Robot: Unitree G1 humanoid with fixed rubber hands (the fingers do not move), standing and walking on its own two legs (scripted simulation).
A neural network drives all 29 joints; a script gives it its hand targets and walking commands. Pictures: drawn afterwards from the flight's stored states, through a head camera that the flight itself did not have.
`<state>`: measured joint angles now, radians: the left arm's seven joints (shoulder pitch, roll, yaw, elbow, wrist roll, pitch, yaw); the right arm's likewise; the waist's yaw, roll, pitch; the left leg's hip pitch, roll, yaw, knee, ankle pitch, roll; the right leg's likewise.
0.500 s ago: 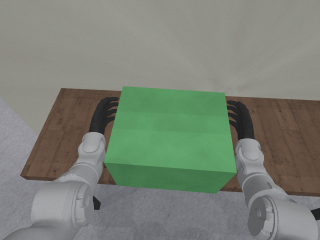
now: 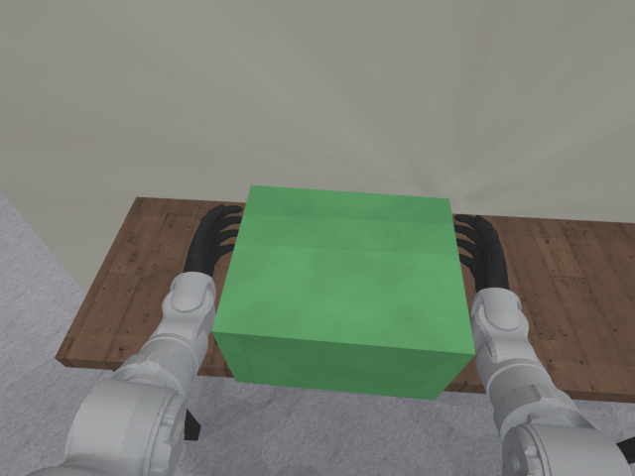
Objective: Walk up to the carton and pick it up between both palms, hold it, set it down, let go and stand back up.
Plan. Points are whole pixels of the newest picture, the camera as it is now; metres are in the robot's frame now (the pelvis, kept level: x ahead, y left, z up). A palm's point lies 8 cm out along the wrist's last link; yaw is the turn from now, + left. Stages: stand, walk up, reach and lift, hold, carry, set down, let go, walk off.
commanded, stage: reach and lift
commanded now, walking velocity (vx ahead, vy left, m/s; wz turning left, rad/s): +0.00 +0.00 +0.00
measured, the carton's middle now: (341, 291) +0.39 +0.00 +0.00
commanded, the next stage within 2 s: none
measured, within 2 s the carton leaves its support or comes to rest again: neither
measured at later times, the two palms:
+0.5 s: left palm (195, 245) +0.38 +0.18 +0.10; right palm (509, 254) +0.39 -0.19 +0.11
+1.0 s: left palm (173, 240) +0.35 +0.19 +0.15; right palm (524, 252) +0.36 -0.19 +0.14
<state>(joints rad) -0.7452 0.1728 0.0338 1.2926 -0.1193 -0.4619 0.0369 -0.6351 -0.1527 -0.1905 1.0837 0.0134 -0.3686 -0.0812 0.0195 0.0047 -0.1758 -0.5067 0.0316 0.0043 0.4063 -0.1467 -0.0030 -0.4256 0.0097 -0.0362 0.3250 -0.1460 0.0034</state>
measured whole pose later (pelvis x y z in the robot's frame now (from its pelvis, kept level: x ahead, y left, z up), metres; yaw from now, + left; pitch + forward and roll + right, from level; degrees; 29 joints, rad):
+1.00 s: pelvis +0.00 -0.01 +0.01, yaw +1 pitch +0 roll +0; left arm -0.43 0.07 0.21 0.25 0.09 0.38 -0.02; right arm -0.47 -0.17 -0.08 0.52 0.18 0.16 -0.10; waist -0.01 -0.05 -0.08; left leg -0.15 0.01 -0.01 0.27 -0.12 -0.01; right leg -0.08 0.00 -0.04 0.23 -0.15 0.00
